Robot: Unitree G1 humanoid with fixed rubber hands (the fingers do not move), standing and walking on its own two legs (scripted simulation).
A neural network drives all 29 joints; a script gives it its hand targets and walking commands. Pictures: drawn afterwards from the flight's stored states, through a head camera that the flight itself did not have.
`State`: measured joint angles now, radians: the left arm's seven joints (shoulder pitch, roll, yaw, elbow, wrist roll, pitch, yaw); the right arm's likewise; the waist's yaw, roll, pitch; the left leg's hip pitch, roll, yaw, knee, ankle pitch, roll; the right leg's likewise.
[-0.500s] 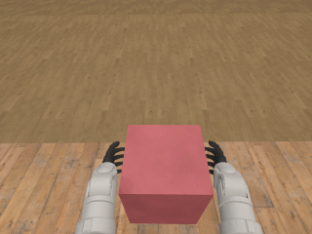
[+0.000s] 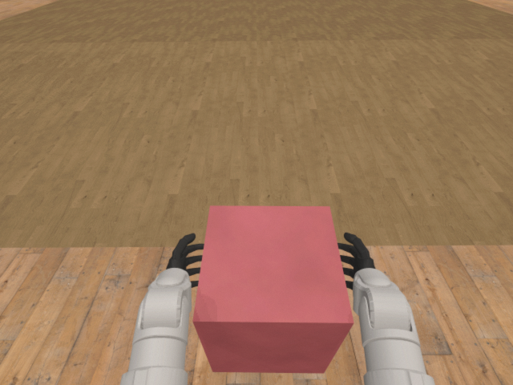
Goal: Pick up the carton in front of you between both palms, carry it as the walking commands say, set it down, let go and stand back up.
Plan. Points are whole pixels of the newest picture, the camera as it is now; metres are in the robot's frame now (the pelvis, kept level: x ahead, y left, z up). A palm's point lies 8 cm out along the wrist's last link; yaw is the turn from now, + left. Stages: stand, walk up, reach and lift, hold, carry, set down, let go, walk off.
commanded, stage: hold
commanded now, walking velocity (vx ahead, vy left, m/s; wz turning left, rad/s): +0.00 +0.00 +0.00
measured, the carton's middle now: (268, 292) +0.30 +0.00 -0.02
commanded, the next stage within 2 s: carry in 0.72 s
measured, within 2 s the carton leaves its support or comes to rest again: neither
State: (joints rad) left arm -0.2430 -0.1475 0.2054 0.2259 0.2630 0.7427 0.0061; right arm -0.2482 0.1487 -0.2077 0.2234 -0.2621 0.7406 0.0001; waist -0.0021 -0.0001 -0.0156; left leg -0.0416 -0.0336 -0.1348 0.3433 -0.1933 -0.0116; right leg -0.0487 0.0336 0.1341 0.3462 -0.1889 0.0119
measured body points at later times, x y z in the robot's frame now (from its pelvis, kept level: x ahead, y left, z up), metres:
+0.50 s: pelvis -0.01 +0.00 +0.00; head -0.06 +0.00 +0.45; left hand +0.29 +0.15 +0.04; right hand +0.30 -0.15 +0.04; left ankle +0.01 +0.13 -0.75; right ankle +0.01 -0.13 -0.75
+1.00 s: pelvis +0.05 -0.01 -0.02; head +0.01 -0.01 +0.43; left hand +0.34 +0.14 +0.06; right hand +0.35 -0.16 +0.06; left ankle +0.01 +0.12 -0.74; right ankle +0.01 -0.14 -0.75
